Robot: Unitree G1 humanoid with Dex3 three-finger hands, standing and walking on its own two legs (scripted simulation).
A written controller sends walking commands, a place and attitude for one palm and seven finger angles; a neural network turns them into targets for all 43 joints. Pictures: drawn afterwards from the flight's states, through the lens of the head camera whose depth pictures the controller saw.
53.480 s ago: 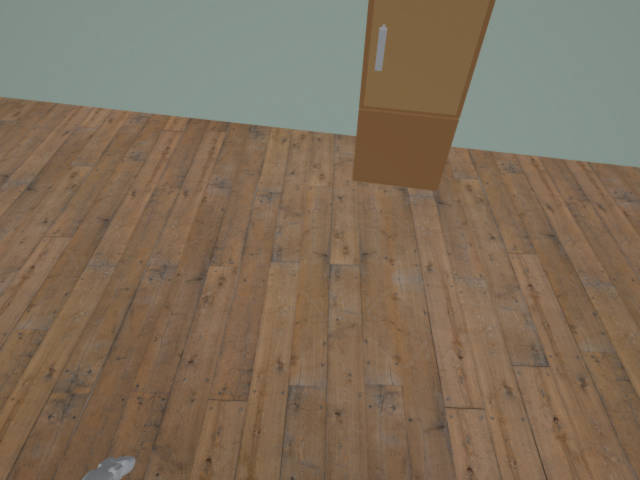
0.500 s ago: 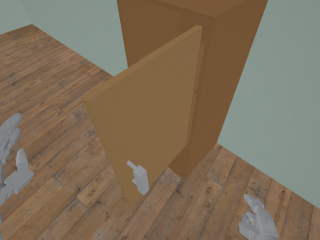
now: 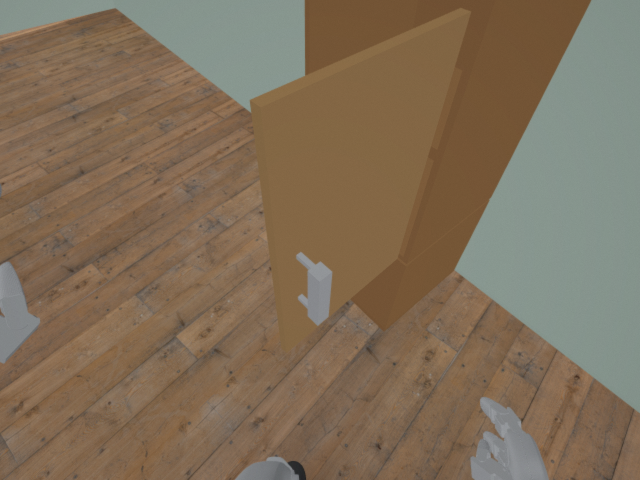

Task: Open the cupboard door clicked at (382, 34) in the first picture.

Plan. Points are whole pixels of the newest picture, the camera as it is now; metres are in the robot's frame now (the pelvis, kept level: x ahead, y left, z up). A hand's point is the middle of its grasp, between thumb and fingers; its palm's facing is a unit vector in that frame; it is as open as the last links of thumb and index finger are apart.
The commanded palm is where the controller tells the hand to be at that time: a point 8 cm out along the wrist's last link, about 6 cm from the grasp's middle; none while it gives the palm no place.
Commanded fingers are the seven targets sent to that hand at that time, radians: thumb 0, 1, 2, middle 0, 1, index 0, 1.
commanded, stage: step back with the hand held close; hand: left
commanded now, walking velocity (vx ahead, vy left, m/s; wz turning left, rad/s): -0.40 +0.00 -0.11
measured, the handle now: (310, 287) +0.42 +0.04 -0.08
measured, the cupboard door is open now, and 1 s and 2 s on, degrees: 93 93 93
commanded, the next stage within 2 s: stop stepping back and stand still in 0.30 s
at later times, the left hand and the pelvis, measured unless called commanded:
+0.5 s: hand out of the picture +0.04 +0.29 +0.19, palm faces +0.45 -0.77 -0.45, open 7.4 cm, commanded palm -0.01 +0.33 +0.19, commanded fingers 0.00 0.90 0.90 -0.20 -0.30 -0.20 -0.30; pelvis -0.15 +0.03 -0.02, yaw -1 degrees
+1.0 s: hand out of the picture -0.03 +0.26 +0.20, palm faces +0.22 -0.75 -0.62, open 7.4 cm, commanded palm -0.07 +0.33 +0.19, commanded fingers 0.00 0.90 0.90 -0.20 -0.30 -0.20 -0.30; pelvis -0.26 +0.06 +0.00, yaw -10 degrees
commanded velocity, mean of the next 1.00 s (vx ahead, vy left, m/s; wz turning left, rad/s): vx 0.03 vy -0.02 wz -0.04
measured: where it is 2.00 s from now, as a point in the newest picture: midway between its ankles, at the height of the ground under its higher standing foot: outside the picture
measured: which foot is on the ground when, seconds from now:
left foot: down 0.00-0.46, up 0.48-0.58, down 0.60-0.94, up 0.96-1.00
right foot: down 0.00-0.22, up 0.24-0.46, down 0.48-0.62, up 0.64-0.94, down 0.96-1.00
